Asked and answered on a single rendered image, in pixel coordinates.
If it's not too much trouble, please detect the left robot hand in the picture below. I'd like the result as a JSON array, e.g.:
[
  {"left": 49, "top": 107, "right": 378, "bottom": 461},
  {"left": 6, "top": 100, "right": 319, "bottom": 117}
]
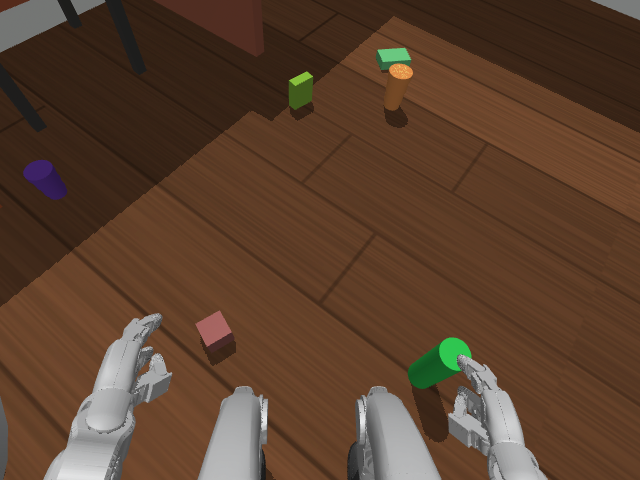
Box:
[{"left": 92, "top": 313, "right": 172, "bottom": 407}]

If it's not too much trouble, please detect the chair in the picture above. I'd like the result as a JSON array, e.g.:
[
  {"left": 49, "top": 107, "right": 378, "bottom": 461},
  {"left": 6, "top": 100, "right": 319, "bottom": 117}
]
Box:
[{"left": 0, "top": 0, "right": 147, "bottom": 132}]

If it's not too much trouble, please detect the left robot arm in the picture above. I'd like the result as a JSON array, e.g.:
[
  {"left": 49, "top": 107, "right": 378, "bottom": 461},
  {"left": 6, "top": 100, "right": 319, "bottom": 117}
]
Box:
[{"left": 43, "top": 388, "right": 136, "bottom": 480}]

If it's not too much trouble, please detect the right robot arm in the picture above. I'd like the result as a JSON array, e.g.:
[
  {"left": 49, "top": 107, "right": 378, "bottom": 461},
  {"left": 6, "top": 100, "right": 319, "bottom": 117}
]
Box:
[{"left": 487, "top": 442, "right": 548, "bottom": 480}]

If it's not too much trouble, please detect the right robot hand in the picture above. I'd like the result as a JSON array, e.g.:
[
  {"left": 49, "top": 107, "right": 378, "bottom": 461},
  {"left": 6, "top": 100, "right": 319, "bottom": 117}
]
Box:
[{"left": 448, "top": 354, "right": 525, "bottom": 456}]

